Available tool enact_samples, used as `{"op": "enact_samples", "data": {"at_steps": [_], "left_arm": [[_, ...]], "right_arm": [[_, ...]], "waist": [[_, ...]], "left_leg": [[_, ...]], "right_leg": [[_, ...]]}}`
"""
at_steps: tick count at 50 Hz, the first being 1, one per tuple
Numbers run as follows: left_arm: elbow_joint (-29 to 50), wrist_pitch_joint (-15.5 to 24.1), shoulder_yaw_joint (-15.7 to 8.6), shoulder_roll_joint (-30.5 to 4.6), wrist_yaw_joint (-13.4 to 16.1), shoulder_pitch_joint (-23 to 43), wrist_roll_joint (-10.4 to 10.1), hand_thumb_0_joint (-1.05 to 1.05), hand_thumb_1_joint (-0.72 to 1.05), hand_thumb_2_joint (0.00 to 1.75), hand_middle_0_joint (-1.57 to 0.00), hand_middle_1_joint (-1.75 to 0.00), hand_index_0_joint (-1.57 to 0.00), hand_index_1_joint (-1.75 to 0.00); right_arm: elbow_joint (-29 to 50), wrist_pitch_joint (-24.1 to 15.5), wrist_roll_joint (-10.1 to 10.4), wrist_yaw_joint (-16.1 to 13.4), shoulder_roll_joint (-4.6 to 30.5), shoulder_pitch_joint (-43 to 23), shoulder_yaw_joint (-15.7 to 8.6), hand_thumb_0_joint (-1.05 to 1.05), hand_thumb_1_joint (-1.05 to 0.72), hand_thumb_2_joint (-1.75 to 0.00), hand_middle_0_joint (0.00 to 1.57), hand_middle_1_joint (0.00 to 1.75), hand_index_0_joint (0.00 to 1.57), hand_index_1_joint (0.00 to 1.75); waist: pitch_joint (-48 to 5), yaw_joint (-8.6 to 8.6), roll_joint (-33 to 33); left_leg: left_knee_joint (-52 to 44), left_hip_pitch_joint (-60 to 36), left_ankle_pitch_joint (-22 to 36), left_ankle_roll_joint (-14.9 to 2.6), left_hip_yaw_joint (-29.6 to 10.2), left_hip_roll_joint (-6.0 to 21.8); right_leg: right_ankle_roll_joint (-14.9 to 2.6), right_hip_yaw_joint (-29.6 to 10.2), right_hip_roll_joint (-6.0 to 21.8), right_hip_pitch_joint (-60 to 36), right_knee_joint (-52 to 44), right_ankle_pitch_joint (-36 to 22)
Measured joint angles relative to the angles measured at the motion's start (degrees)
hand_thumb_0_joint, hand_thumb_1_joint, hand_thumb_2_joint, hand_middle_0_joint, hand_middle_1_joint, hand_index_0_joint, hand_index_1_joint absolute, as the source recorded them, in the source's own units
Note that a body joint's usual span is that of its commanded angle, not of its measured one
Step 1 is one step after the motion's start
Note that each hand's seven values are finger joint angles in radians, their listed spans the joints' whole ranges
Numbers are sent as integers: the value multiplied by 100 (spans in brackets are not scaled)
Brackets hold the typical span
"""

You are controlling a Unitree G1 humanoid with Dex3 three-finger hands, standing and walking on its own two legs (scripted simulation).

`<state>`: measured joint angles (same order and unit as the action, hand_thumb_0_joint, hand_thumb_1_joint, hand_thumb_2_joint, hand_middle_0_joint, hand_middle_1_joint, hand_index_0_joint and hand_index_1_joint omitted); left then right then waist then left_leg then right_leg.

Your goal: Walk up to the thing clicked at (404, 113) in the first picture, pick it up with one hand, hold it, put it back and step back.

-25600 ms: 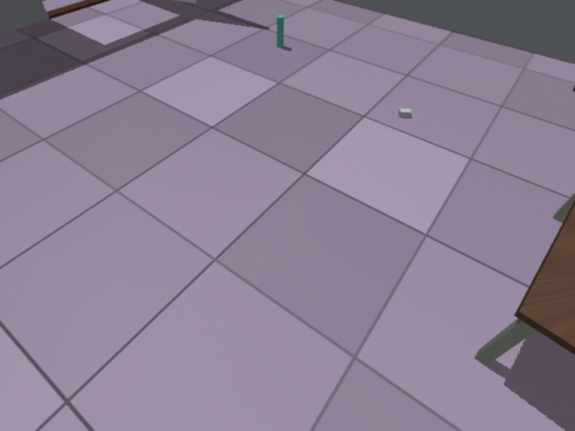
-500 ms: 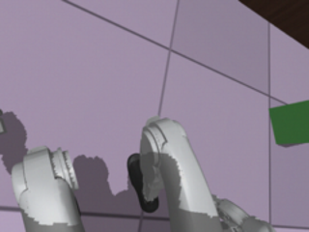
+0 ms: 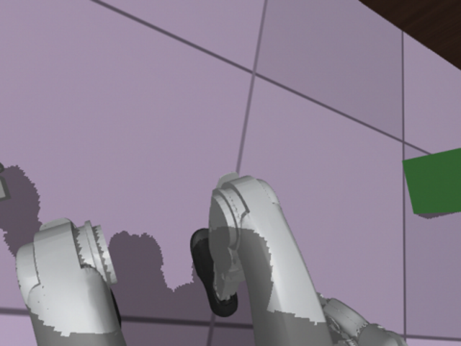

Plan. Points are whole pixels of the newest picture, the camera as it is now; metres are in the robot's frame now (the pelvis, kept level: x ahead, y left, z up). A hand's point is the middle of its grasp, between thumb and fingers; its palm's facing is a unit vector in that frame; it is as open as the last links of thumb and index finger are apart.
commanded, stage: close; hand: left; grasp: from above
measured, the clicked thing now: out of the picture +0.39 +0.29 -0.28
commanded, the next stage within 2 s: settle in 1.20 s
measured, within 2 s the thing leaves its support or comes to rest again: leaves its support in 1.60 s
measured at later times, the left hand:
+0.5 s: hand out of the picture +0.37 +0.29 -0.25, palm faces -0.42 -0.16 -0.89, open 7.5 cm
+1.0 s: hand out of the picture +0.37 +0.29 -0.25, palm faces -0.43 -0.15 -0.89, open 7.3 cm
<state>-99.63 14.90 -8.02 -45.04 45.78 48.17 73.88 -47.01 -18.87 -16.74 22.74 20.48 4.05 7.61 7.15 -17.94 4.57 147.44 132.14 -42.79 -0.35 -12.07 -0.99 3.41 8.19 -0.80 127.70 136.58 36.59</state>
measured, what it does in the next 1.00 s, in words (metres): stands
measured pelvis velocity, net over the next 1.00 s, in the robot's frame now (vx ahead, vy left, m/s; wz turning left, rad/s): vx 0.00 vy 0.00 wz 0.00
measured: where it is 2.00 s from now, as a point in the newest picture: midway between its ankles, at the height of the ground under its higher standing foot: (167, 315)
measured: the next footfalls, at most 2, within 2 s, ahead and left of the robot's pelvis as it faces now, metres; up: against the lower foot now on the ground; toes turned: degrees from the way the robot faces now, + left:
none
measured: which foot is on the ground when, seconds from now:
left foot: down 0.00-1.00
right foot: down 0.00-1.00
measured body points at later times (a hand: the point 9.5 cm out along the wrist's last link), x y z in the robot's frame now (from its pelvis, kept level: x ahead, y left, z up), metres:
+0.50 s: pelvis +0.00 +0.00 +0.00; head +0.25 +0.11 +0.36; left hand +0.39 +0.30 -0.20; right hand +0.07 -0.28 -0.06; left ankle +0.06 +0.12 -0.27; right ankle +0.12 -0.13 -0.27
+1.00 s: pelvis +0.00 +0.00 +0.00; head +0.25 +0.12 +0.36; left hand +0.39 +0.30 -0.20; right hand +0.07 -0.27 -0.06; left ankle +0.06 +0.12 -0.27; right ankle +0.12 -0.13 -0.27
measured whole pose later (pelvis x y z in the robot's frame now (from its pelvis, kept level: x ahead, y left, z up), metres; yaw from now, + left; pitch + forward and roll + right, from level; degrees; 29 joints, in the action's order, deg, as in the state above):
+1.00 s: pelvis +0.00 +0.00 +0.00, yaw +0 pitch +27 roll -13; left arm -98.7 15.1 -8.1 -44.8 46.5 47.6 74.9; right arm -46.9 -18.6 -16.5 22.9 21.0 3.5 7.0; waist 6.7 -17.6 4.6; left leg 147.5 132.2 -43.1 -0.5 -12.0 -1.0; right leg 3.6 8.1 -0.8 127.7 136.6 36.9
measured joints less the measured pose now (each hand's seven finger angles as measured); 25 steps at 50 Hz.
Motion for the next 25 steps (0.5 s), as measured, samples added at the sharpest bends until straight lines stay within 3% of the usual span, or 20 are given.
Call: {"op": "enact_samples", "data": {"at_steps": [13,25], "left_arm": [[-23,32,3,-69,81,-27,84,0,41,27,-76,-48,-78,-38],[21,-1,-55,-4,90,-11,-44,0,45,23,-78,-45,-81,-35]], "right_arm": [[-3,-4,-34,3,51,-78,0,0,-89,-89,20,30,20,30],[20,-45,-16,26,76,-105,8,0,-90,-89,20,30,20,30]], "waist": [[45,-24,36],[9,6,31]], "left_leg": [[30,-36,-11,27,-31,-4],[-2,-25,-27,28,-23,-4]], "right_leg": [[-12,22,-3,-19,28,-5],[-11,17,1,-5,4,13]]}}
